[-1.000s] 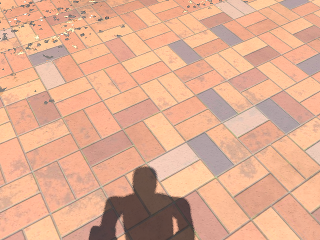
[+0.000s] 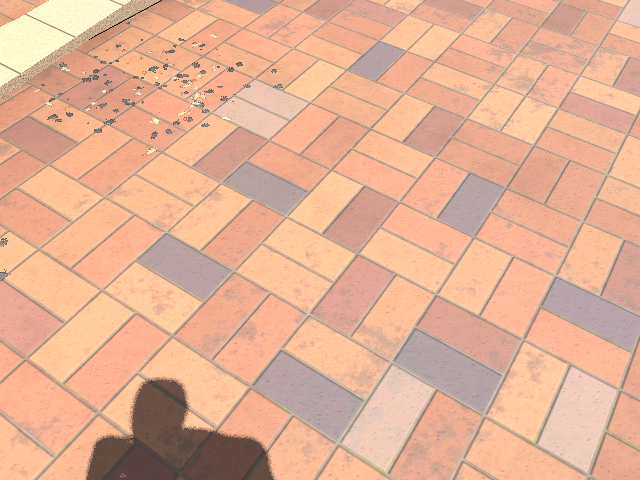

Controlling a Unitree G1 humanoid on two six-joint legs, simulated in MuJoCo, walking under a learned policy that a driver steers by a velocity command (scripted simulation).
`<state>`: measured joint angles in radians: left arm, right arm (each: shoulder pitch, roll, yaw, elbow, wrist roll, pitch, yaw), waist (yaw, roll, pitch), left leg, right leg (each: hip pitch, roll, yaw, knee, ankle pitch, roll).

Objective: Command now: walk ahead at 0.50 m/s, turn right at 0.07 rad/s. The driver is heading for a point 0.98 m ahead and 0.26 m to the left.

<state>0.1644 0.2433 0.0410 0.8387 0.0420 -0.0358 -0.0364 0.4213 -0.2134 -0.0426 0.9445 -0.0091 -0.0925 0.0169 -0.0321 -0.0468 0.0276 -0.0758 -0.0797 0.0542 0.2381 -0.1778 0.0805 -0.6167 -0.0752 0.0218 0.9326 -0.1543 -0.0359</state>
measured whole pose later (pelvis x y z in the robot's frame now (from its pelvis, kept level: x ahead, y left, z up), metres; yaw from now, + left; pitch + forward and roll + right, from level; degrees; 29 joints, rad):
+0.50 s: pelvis +0.26 -0.05 +0.00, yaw +7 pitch +0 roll -1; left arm 0.34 0.22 0.05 0.94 0.02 -0.11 0.01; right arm 0.26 -0.26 -0.07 0.89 -0.03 -0.01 0.04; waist 0.01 0.05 0.03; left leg -0.61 0.08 -0.01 1.07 -0.18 0.05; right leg -0.08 0.04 -0.18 0.27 -0.20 -0.08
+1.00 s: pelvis +0.50 +0.04 -0.01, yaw +25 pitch +0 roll +0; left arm 0.17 0.24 0.04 0.80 0.04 -0.05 -0.01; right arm 0.30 -0.27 -0.08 0.89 0.00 -0.03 0.01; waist -0.01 -0.02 0.05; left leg -0.19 -0.15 0.01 0.37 -0.19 0.15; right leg -0.56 -0.11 0.03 1.12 -0.30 0.03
